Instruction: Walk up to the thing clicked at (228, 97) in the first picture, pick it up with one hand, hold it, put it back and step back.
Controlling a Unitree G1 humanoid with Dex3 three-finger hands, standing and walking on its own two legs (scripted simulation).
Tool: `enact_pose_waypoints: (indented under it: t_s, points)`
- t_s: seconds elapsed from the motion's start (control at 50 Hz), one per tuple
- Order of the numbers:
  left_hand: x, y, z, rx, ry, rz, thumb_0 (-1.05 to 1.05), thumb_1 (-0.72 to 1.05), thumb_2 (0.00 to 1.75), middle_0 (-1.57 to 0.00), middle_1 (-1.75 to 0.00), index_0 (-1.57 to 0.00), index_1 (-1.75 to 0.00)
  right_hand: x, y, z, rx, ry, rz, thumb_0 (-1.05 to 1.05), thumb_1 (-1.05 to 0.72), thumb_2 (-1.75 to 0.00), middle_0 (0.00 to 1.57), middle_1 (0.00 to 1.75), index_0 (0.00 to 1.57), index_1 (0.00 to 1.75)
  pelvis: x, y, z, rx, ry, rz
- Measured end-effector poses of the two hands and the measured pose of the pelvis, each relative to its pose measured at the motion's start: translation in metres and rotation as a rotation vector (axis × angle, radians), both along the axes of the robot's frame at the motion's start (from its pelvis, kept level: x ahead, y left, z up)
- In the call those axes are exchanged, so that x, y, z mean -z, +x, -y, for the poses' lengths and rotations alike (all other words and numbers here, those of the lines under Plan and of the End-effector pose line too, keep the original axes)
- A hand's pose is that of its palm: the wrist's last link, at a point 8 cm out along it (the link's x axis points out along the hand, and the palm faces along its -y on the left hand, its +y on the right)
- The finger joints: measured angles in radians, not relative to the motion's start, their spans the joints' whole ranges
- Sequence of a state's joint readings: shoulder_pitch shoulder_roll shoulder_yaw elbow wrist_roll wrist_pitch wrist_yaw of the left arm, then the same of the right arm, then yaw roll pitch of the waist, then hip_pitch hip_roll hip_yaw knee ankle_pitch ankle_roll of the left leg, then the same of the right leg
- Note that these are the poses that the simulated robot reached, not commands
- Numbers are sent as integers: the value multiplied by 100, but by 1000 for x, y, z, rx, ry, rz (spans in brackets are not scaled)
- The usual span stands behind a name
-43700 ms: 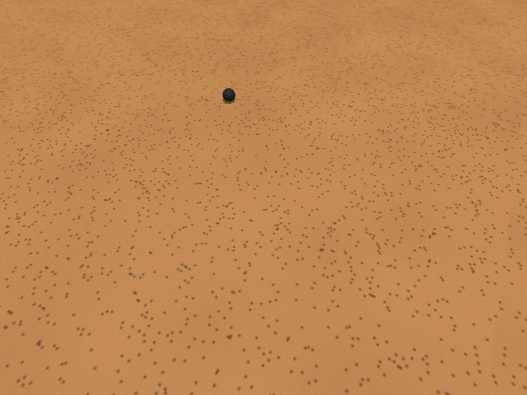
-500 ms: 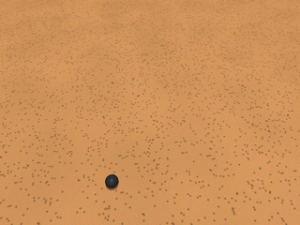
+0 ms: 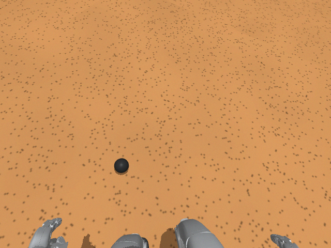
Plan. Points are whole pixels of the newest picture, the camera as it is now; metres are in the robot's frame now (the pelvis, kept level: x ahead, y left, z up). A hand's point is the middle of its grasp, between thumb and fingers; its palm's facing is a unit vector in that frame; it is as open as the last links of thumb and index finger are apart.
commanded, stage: step back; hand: left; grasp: from above
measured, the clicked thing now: (121, 165) +0.53 +0.21 -0.72
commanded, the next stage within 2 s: none
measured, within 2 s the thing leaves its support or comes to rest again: neither
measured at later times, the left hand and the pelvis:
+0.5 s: hand out of the picture +0.03 +0.25 -0.14, palm faces -0.01 -0.91 -0.40, open 7.4 cm; pelvis -0.10 -0.01 -0.01, yaw +1 degrees
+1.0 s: hand out of the picture -0.17 +0.25 -0.16, palm faces -0.06 -0.91 -0.41, open 7.4 cm; pelvis -0.26 -0.03 -0.02, yaw -4 degrees
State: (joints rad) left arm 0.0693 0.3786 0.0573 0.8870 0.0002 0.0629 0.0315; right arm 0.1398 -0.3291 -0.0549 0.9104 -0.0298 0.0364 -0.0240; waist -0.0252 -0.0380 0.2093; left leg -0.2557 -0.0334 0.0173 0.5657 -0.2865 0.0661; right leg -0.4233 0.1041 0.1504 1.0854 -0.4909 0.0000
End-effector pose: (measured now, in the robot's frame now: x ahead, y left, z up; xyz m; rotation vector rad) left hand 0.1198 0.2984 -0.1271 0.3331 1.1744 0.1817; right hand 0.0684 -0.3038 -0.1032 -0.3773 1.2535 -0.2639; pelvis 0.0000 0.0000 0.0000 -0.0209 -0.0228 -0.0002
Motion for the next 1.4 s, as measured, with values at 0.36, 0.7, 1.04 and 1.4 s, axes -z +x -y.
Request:
enact_pose_waypoints:
  t_s: [0.36, 0.7, 1.04, 1.4]
  points:
    - [-31, -85, 17, 8, 62, 29, 1, 90, 90, -21, -30, -20, -30, 16, -41, 23, -6, 70, 92, 0, -90, -89, 21, 30, 20, 30, 1, -66, 19, 36, 53, 10]
    - [-6, -165, -15, -40, -3, 71, 1, 90, 90, -20, -30, -20, -30, -5, -142, -9, -92, 1, 36, 0, -90, -89, 21, 30, 20, 30, 4, -156, -7, -33, -6, 21]
    - [-10, -316, 19, 10, 68, -53, 1, 91, 90, -20, -30, -20, -30, 19, -218, 45, -36, 25, 202, 0, -90, -89, 21, 30, 20, 30, 20, -273, 31, 51, -10, 37]
    - [-16, -378, 23, 1, 61, 158, 1, 90, 90, -21, -30, -20, -30, 26, -394, 37, -69, 24, -20, 0, -91, -89, 20, 30, 20, 30, 19, -394, 36, -45, 66, 36]
